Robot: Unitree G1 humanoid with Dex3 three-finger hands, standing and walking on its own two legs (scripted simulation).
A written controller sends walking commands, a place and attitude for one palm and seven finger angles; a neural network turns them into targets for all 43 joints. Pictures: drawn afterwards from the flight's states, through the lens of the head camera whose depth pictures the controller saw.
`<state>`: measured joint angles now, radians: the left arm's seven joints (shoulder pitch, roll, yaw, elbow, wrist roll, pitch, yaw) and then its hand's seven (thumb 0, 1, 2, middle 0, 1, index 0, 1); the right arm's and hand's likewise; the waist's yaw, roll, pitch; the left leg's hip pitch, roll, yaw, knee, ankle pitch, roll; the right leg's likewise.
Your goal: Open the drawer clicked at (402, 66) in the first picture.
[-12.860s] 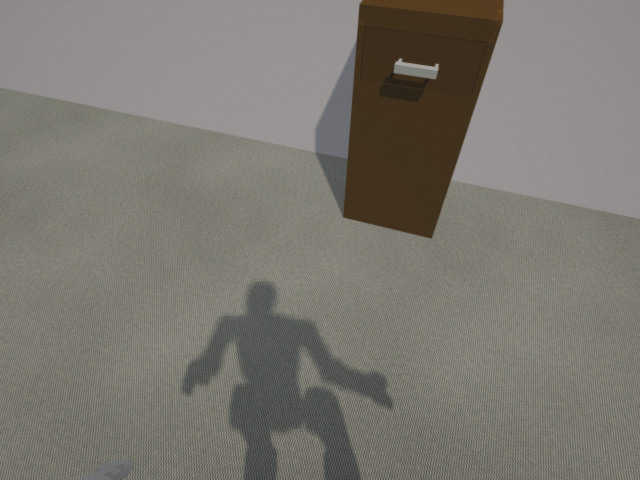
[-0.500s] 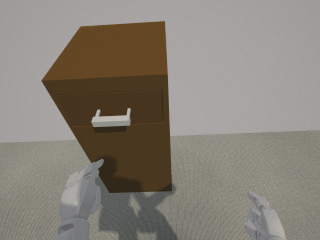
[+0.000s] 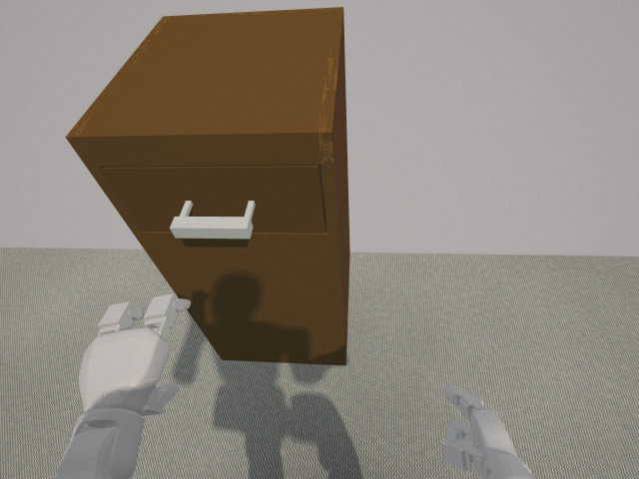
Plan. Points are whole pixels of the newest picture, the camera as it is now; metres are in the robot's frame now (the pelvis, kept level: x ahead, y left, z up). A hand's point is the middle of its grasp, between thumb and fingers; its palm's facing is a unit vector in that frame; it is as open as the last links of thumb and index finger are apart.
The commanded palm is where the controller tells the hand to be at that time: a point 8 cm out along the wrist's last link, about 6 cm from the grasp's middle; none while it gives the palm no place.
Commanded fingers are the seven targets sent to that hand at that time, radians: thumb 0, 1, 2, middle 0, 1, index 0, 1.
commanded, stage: raise the hand with hooked fingers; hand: left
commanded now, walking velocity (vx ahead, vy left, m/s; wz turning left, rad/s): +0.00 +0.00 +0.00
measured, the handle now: (215, 217) +0.50 +0.25 +0.00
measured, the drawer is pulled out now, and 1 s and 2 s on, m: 0.00 0.00 0.00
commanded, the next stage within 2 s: move the hooked fingers above the handle in 1.08 s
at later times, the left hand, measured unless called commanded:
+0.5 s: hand (123, 297) +0.29 +0.27 +0.09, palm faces +0.11 -0.10 -0.99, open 13.6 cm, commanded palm +0.26 +0.27 +0.15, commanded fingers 0.00 -0.50 0.30 -0.30 -1.20 -0.30 -1.20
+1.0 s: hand (102, 288) +0.29 +0.29 +0.11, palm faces +0.04 -0.09 -0.99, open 13.9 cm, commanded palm +0.27 +0.30 +0.17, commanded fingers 0.00 -0.50 0.30 -0.30 -1.20 -0.30 -1.20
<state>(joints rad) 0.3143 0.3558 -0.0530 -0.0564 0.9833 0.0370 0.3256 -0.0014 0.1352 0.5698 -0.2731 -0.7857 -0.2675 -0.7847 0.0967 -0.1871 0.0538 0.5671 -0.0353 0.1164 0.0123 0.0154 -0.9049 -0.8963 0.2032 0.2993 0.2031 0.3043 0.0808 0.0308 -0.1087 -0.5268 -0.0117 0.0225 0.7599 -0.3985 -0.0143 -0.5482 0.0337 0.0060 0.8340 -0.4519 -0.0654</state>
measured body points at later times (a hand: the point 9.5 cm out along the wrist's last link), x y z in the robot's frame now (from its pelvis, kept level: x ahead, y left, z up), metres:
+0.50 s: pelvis +0.00 +0.05 +0.02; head +0.00 +0.02 +0.47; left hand +0.28 +0.27 +0.15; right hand +0.20 -0.18 -0.07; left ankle -0.01 +0.15 -0.71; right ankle -0.03 -0.07 -0.71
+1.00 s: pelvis -0.02 +0.06 +0.03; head +0.00 +0.04 +0.48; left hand +0.28 +0.29 +0.16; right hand +0.14 -0.17 -0.09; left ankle -0.01 +0.15 -0.71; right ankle -0.02 -0.07 -0.70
